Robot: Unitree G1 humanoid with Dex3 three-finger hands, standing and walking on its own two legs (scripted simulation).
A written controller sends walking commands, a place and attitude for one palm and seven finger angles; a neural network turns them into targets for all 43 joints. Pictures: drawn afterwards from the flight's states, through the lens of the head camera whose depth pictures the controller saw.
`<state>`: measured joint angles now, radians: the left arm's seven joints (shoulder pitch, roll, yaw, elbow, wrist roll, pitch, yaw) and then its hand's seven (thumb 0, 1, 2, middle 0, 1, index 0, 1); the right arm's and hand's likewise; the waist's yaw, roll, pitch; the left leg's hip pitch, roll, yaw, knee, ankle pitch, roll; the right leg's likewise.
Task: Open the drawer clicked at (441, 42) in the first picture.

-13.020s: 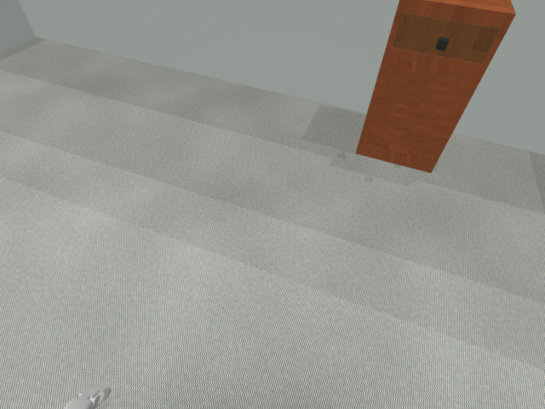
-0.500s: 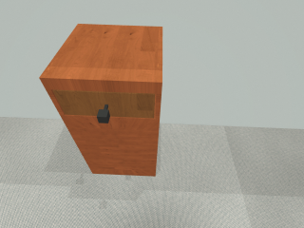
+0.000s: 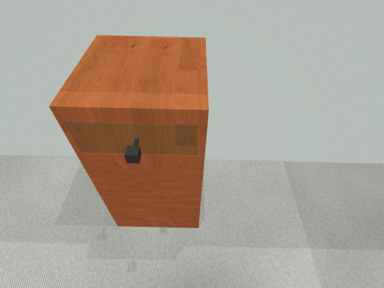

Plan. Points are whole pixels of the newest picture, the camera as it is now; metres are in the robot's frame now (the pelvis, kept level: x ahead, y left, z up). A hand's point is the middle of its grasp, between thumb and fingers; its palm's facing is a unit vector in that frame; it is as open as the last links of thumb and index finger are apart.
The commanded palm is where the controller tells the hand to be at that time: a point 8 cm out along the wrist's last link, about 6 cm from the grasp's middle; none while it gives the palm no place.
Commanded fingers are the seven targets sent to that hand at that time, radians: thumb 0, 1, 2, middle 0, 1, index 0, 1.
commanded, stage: raise the hand with hooked fingers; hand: left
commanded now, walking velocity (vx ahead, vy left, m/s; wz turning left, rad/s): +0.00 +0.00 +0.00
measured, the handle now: (134, 149) +0.50 +0.20 -0.07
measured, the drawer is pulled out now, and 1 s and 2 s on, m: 0.00 0.00 0.00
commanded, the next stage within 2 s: move the hooked fingers above the handle in 1.92 s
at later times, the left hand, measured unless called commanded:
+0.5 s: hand out of the picture +0.11 +0.18 -0.08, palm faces -0.15 -0.18 -0.97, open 8.9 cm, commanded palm +0.14 +0.21 +0.00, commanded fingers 0.00 0.32 0.65 -0.24 -0.68 -0.24 -0.68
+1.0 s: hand (111, 229) +0.23 +0.18 +0.00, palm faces +0.01 -0.10 -0.99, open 11.9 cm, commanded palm +0.21 +0.20 +0.06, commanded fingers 0.00 -0.27 0.40 -0.28 -1.05 -0.28 -1.05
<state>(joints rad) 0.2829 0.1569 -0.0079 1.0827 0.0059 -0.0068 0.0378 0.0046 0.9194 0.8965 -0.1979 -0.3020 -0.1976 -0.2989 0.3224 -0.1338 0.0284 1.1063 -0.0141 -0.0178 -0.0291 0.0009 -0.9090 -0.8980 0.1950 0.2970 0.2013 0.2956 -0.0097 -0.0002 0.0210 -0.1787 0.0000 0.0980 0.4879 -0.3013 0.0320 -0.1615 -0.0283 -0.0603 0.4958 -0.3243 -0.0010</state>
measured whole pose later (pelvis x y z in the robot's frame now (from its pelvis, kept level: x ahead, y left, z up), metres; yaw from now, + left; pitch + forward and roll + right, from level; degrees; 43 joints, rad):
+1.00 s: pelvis -0.02 -0.04 -0.03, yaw -5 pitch +9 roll +2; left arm 0.30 0.41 0.01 -0.02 0.98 -0.08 0.34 0.00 -0.05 0.49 -0.29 -0.91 -0.29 -0.91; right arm 0.19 -0.28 -0.05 0.62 -0.05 0.06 -0.05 0.01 -0.90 -0.90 0.20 0.30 0.20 0.30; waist 0.04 0.04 -0.07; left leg -0.50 -0.01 -0.03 0.73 -0.38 -0.02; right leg -0.53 0.04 0.01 0.78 -0.40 -0.06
